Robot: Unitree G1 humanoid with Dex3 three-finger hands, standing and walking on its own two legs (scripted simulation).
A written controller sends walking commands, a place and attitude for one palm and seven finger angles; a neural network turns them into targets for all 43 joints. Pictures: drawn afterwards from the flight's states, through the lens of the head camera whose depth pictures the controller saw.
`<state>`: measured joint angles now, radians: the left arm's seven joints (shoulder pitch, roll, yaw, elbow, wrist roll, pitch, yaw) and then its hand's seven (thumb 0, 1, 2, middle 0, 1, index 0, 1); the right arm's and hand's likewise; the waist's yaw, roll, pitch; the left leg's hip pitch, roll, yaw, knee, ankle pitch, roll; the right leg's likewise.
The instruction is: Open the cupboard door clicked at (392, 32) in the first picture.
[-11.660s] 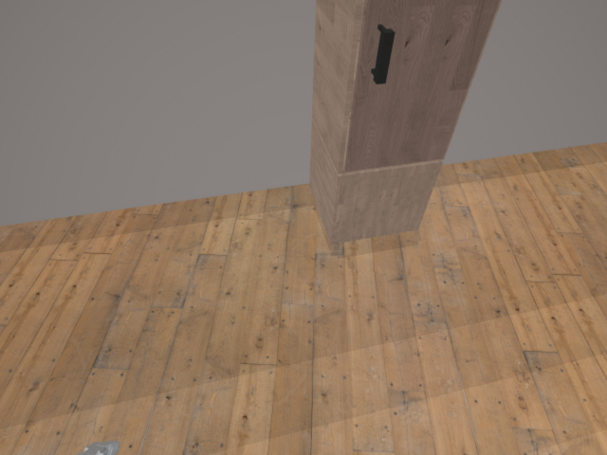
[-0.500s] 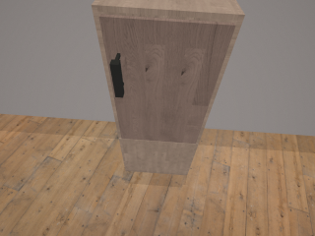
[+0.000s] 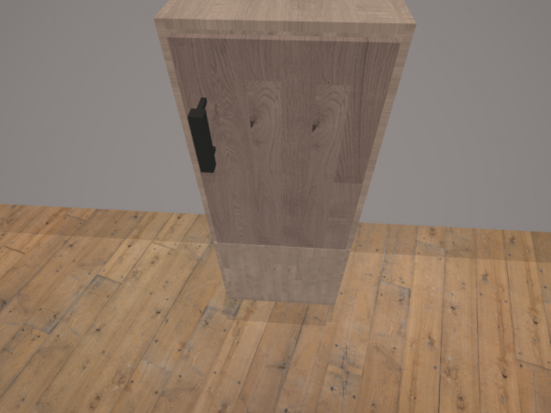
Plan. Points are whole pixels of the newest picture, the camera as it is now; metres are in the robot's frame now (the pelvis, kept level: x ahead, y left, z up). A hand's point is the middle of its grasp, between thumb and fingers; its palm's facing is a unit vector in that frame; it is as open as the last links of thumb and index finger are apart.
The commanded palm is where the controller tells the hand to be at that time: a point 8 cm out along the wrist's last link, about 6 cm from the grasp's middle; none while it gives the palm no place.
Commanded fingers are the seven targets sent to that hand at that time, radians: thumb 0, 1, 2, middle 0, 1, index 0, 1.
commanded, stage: look again from close up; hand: left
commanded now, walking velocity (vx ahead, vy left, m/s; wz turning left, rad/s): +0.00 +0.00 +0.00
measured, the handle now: (205, 135) +0.59 +0.18 +0.07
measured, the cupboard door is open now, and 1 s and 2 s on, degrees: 0 0 0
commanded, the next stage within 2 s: raise the hand with hooked fingers in 0.48 s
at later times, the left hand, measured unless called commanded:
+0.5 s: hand out of the picture +0.05 +0.15 -0.17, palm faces +0.02 -0.98 -0.22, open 7.3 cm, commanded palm none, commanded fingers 0.00 0.90 0.90 -0.20 -0.30 -0.20 -0.30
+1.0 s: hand (170, 382) +0.17 +0.17 -0.04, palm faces +0.00 -1.00 +0.02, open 8.6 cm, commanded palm +0.16 +0.23 -0.03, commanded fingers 0.00 0.39 0.68 -0.24 -0.63 -0.24 -0.63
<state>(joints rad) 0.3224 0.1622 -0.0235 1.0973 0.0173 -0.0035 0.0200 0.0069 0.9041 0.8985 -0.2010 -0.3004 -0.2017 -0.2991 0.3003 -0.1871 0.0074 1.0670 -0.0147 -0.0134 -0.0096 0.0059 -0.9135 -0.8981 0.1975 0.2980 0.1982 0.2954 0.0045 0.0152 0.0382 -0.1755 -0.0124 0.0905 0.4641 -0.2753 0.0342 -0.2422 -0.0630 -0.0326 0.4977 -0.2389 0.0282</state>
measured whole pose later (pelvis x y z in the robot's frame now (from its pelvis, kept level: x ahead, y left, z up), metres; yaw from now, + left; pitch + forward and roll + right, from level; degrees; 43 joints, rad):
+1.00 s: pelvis -0.01 -0.03 -0.07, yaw +2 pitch +11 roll +0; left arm 0.38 0.21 0.20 0.17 -0.31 -0.47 -0.45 0.01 0.61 0.77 -0.22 -0.49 -0.23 -0.49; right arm 0.14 -0.30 -0.07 0.46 0.03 -0.27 -0.03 0.01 -0.91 -0.90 0.20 0.30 0.20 0.30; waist 0.03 -0.03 -0.13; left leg -0.74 0.04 0.02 1.07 -0.53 -0.02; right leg -0.77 -0.05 -0.08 1.07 -0.49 -0.03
